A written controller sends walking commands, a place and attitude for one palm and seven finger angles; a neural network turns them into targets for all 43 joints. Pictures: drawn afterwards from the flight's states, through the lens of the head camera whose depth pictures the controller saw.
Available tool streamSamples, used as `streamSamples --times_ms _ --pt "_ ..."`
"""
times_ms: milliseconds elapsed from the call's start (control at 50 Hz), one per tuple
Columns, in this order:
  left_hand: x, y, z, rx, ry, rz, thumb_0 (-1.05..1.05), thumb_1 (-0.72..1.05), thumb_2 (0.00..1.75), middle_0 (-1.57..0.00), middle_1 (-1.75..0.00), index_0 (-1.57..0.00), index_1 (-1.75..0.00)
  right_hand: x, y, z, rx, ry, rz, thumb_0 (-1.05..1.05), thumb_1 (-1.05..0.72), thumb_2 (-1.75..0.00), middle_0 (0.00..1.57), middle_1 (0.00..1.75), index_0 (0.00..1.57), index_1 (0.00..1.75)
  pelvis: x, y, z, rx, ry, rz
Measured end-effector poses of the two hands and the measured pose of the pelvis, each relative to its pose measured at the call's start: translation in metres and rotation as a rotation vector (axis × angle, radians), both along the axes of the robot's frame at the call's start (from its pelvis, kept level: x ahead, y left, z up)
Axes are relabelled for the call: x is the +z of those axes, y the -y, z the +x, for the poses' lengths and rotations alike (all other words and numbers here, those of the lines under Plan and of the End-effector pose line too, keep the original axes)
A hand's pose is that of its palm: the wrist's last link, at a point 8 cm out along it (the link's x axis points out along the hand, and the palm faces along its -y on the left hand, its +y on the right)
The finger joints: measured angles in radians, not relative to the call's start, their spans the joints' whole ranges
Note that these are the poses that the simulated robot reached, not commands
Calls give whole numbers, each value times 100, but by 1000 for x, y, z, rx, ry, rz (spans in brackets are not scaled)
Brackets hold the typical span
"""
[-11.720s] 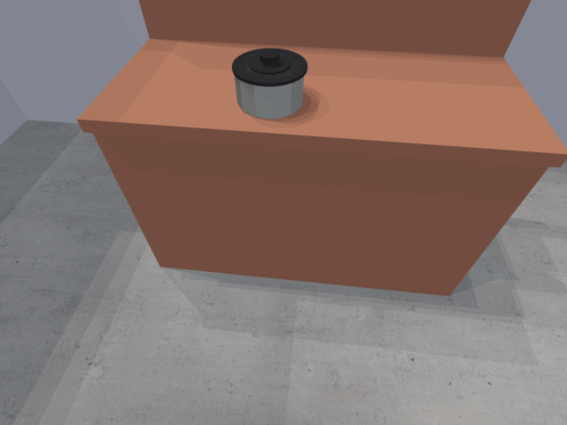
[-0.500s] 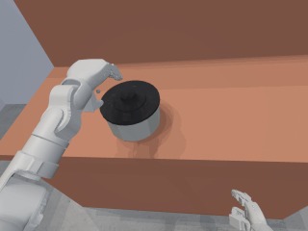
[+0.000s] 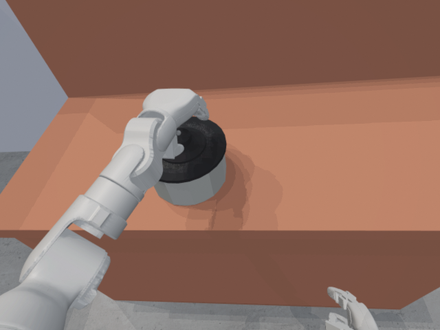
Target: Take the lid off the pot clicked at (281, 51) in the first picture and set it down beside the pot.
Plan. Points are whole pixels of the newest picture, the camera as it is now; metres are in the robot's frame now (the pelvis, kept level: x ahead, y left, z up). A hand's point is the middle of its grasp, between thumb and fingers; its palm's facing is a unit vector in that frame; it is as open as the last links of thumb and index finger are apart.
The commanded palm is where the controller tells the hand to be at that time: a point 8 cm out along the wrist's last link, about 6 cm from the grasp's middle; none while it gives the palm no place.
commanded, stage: move the open hand above the knob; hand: left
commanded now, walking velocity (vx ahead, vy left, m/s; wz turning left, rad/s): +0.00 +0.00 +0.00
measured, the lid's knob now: (179, 138) +0.47 +0.09 +0.10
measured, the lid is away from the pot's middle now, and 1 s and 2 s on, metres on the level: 0.00 0.00 0.00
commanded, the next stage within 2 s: lower the open fingers around the knob in 1.28 s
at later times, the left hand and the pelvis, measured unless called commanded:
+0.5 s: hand (166, 113) +0.45 +0.10 +0.18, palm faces -0.13 -0.06 -0.99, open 10.2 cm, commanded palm +0.42 +0.10 +0.23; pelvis +0.00 -0.01 +0.00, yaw +0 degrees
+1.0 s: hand (176, 125) +0.42 +0.08 +0.17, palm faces -0.16 +0.00 -0.99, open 10.2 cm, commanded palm +0.41 +0.10 +0.23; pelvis +0.00 +0.00 +0.00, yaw +0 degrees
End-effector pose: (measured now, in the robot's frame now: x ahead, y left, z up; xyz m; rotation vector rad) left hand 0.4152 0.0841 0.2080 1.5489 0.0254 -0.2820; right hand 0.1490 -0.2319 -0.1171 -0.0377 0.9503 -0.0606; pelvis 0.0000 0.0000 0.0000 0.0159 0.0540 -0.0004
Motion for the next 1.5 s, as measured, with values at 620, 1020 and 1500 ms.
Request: streamSamples --times_ms 620,1020,1500 --pt "0 -3 7 47 -23 1 0 -33 149 -85 -9 -84 -8 6 7 9 -9 29 -17 1 -91 -90 20 30 19 30 1 6 1 -2 3 3" --pt "22 -3 1 22 50 -21 0 -33 149 -86 -9 -85 -8 8 4 12 -1 56 -29 1 -91 -90 20 30 19 30 1 4 -2 -3 21 3" --pt "7 -21 0 108 -18 -28 0 -33 149 -85 -9 -84 -8 9 1 4 -1 35 -13 1 -91 -90 20 30 19 30 1 2 -6 -4 14 2"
